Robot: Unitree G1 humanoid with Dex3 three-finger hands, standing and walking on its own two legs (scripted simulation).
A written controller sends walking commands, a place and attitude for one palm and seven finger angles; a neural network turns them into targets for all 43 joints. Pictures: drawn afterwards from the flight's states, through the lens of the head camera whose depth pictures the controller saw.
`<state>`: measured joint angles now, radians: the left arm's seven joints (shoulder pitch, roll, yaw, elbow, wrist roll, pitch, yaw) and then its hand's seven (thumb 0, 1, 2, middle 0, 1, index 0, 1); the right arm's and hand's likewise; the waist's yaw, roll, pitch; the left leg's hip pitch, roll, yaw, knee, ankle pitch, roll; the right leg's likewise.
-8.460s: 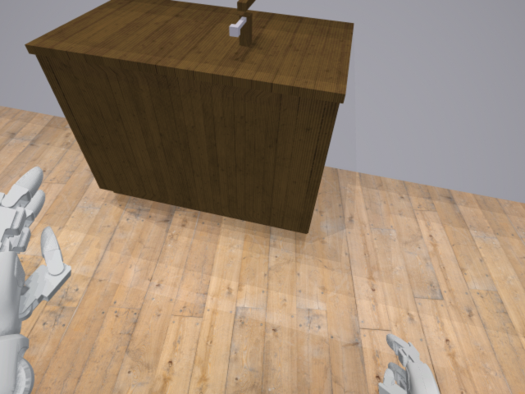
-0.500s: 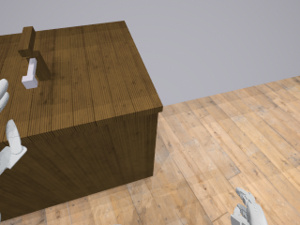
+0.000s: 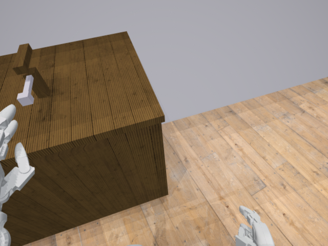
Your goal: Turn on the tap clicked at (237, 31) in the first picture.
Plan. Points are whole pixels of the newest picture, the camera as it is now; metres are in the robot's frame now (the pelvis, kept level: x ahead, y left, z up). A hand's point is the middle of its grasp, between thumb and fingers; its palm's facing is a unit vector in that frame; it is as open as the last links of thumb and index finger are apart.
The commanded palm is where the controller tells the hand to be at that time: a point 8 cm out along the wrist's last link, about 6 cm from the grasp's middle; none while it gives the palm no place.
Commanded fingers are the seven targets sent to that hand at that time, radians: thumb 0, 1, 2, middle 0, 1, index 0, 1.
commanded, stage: come to a stop and stand still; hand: left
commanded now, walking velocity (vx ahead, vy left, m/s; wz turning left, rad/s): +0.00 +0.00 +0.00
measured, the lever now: (25, 98) +0.46 +0.42 +0.11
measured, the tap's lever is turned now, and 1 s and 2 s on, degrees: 0 0 0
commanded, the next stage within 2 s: look again from close up in 0.84 s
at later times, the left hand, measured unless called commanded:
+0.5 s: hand (18, 208) +0.15 +0.23 +0.17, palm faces +0.46 -0.80 -0.38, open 7.4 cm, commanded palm +0.10 +0.27 +0.18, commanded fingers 0.00 0.90 0.90 -0.20 -0.30 -0.20 -0.30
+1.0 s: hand (1, 194) +0.17 +0.27 +0.18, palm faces +0.45 -0.77 -0.44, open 7.4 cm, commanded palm +0.08 +0.28 +0.18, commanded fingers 0.00 0.90 0.90 -0.20 -0.30 -0.20 -0.30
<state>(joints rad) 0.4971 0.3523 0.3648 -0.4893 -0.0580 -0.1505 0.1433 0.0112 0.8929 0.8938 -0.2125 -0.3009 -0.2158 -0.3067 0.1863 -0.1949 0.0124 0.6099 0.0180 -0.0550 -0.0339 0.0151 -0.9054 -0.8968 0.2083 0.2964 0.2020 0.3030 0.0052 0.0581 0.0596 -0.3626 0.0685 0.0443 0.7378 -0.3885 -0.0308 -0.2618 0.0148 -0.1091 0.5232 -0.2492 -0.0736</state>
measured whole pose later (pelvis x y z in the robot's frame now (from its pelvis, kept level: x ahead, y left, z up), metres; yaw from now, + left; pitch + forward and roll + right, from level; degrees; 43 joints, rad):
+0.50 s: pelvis -0.05 -0.02 +0.00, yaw +1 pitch -2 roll +0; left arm 0.44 0.33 0.32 -0.41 -0.02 -0.18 0.16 0.01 0.89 0.89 -0.21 -0.30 -0.21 -0.31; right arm 0.22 -0.18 0.03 0.61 0.00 -0.06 -0.06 0.02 -0.91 -0.90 0.20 0.30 0.20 0.30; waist 0.03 0.03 0.01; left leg -0.23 0.02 0.05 0.54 -0.30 0.00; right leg -0.30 0.03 -0.14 0.46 -0.14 -0.08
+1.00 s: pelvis -0.06 +0.00 +0.00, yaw +2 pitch -1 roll +0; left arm 0.27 0.44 0.36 -0.32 -0.01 -0.21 0.12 0.02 0.89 0.89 -0.22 -0.30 -0.22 -0.31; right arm 0.28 -0.22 0.03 0.60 0.02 -0.10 -0.07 0.02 -0.91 -0.90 0.20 0.30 0.20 0.30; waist 0.03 0.00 0.04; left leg -0.26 -0.01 0.01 0.54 -0.26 0.02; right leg -0.34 0.03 -0.10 0.49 -0.17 -0.04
